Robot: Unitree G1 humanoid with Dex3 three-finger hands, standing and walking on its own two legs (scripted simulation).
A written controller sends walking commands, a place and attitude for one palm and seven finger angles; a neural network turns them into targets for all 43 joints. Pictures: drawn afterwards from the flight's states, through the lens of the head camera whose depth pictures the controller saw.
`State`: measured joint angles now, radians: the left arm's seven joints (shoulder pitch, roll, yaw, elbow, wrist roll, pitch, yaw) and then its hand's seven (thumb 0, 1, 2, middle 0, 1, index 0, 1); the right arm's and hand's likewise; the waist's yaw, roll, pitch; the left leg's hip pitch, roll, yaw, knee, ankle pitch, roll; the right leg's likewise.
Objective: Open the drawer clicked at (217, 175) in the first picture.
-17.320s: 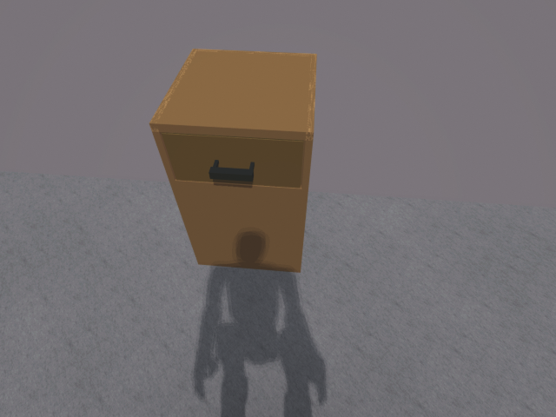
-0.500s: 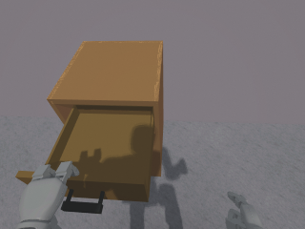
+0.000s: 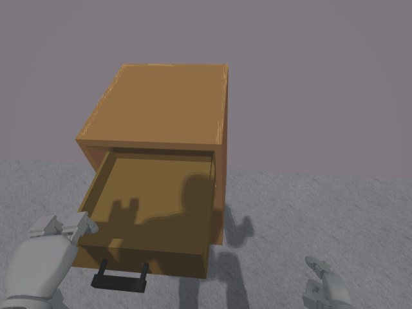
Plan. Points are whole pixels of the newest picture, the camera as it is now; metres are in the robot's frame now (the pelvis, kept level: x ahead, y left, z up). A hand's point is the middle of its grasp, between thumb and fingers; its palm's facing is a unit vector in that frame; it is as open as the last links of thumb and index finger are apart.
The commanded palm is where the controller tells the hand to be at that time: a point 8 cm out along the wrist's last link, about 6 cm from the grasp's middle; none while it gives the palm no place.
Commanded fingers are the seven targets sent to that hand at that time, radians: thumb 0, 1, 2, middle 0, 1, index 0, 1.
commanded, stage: draw the hand back to the body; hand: left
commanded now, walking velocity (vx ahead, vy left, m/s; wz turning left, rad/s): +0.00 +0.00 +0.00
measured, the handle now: (122, 274) +0.22 +0.24 -0.15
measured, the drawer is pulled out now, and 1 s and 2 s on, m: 0.30 0.30 0.30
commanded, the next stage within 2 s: step back with the hand held close in 1.12 s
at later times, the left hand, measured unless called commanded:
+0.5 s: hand (62, 231) +0.19 +0.23 +0.15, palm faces +0.34 -0.85 -0.39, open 12.3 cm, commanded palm +0.14 +0.27 +0.17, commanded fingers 0.00 0.20 0.60 -0.25 -0.75 -0.25 -0.75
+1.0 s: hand (58, 223) +0.19 +0.22 +0.18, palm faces +0.41 -0.82 -0.40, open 8.1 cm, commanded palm +0.14 +0.26 +0.20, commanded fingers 0.00 0.90 0.90 -0.20 -0.30 -0.20 -0.30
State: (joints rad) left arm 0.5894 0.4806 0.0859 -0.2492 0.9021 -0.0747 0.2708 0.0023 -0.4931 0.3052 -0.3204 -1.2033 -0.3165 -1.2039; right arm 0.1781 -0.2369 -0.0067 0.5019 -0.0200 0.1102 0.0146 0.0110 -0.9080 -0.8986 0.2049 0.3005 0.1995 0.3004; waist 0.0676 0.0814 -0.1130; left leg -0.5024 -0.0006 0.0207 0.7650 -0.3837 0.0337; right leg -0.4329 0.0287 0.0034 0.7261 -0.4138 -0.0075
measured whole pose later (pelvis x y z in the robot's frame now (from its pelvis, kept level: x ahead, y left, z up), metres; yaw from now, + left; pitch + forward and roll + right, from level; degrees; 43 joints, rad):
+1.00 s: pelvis +0.01 -0.02 +0.03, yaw +2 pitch -3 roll +0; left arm 0.55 0.32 0.28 -0.46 -0.08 -0.08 0.10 0.01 0.72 0.83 -0.22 -0.41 -0.22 -0.41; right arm 0.17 -0.22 0.02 0.61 0.01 -0.09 -0.07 0.01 -0.91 -0.90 0.21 0.30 0.20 0.30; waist 0.06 0.08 0.01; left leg -0.12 0.00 -0.01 0.41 -0.24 0.00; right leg -0.05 0.04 -0.02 0.36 -0.27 -0.03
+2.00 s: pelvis -0.06 +0.01 +0.02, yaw +2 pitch +3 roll -2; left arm 0.67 0.39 0.38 -0.65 -0.06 -0.20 0.14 0.02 0.88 0.90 -0.21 -0.30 -0.21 -0.31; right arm 0.17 -0.20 0.01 0.54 0.01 -0.06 -0.05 0.01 -0.90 -0.90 0.21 0.30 0.20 0.30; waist 0.01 0.02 0.03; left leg -0.45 -0.01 -0.01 0.60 -0.21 0.04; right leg -0.36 0.02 -0.03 0.52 -0.23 0.00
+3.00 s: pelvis -0.24 -0.05 +0.02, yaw +1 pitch +2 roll +0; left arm 0.73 0.39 0.37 -0.65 -0.07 -0.18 0.12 0.02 0.88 0.90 -0.22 -0.31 -0.21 -0.31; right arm 0.22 -0.19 -0.01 0.63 0.02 -0.05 -0.04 0.01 -0.90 -0.90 0.21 0.30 0.20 0.30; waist -0.01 -0.01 0.00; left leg -0.56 -0.03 -0.02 1.05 -0.35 -0.02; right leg -0.24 0.00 -0.05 0.51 -0.31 -0.03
